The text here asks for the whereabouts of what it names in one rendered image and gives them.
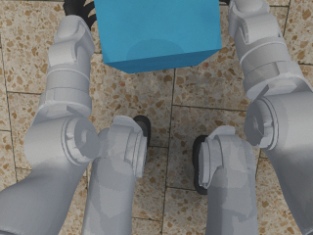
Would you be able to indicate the right robot thigh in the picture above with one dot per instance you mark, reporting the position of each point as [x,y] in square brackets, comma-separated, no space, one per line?
[231,193]

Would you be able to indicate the left robot shin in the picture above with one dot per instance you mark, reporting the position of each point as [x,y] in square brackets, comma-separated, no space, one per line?
[118,120]

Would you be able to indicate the robot left upper arm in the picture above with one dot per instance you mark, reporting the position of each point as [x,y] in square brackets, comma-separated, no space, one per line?
[58,150]

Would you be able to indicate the carton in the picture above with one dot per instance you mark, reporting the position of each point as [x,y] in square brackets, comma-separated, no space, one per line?
[154,35]

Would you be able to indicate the robot left forearm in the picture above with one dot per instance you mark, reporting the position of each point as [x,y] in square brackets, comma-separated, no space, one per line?
[68,72]

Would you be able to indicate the robot right forearm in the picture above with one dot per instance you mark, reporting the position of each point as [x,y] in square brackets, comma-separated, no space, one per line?
[262,51]

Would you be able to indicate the robot right upper arm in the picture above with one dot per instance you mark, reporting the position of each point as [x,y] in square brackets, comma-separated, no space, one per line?
[282,126]

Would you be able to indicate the left robot hand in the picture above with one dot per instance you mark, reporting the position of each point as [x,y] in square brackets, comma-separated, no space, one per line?
[77,8]

